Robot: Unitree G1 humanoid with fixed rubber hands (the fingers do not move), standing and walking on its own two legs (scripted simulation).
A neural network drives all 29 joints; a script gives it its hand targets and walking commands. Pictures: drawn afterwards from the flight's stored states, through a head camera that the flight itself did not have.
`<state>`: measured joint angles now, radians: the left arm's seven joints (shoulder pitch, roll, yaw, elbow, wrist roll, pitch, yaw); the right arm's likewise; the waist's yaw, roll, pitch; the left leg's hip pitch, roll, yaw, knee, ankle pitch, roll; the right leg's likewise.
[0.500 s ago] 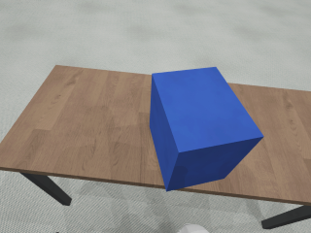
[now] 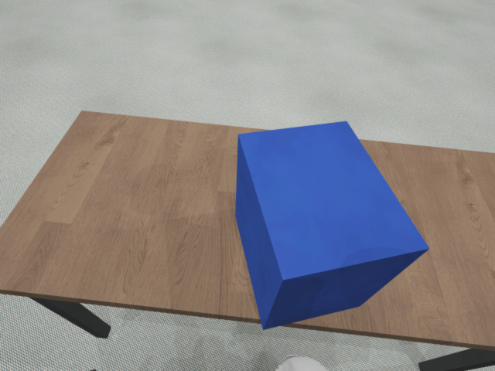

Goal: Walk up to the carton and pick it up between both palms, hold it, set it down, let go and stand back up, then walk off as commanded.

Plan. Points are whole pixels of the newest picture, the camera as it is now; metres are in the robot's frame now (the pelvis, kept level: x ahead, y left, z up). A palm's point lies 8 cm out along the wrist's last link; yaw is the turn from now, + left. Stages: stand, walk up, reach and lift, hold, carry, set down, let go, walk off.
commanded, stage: walk up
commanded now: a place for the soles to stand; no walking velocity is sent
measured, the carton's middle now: (304, 227) +0.36 -0.08 -0.01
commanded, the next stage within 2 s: none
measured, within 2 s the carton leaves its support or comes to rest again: neither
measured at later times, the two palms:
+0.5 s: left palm out of the picture +0.06 +0.26 -0.11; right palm out of the picture +0.06 -0.35 -0.12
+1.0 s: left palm out of the picture +0.00 +0.28 -0.14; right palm out of the picture +0.01 -0.33 -0.07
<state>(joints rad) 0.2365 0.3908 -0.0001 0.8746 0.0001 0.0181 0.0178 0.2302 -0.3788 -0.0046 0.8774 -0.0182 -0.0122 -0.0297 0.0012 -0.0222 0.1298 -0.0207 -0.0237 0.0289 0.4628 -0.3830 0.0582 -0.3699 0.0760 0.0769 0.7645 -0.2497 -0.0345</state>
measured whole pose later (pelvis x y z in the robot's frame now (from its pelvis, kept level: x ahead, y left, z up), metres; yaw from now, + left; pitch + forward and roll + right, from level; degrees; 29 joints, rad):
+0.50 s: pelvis -0.03 -0.05 -0.01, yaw -1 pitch -3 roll +1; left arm 0.21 0.39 0.00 0.84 0.00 -0.01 0.03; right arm 0.17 -0.38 0.00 0.83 -0.01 0.06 0.00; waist 0.00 0.00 0.14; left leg -0.33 -0.03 0.02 0.94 -0.52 0.05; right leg -0.36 0.08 0.08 0.57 -0.16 -0.05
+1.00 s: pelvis -0.06 -0.01 +0.00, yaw -1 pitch -3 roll -3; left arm 0.27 0.41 0.00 0.84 0.00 0.03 0.02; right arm 0.24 -0.38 0.00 0.83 -0.01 -0.02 -0.02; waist 0.00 -0.06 0.15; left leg -0.17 0.00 0.03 0.55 -0.34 0.06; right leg -0.41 0.06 0.10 0.92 -0.34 -0.04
